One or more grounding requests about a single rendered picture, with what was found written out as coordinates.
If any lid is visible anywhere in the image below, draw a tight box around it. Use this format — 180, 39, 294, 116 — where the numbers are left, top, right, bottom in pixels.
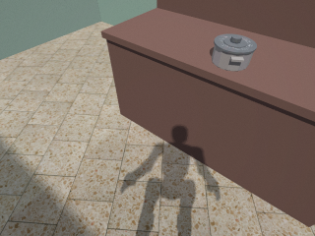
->
214, 33, 257, 55

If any knob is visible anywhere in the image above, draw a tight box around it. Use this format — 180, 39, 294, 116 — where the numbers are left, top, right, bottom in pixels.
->
230, 34, 242, 43

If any pot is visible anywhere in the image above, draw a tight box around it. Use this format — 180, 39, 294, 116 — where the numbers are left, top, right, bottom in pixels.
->
212, 46, 254, 72

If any table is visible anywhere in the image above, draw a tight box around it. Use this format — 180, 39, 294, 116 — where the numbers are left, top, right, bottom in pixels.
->
101, 0, 315, 227

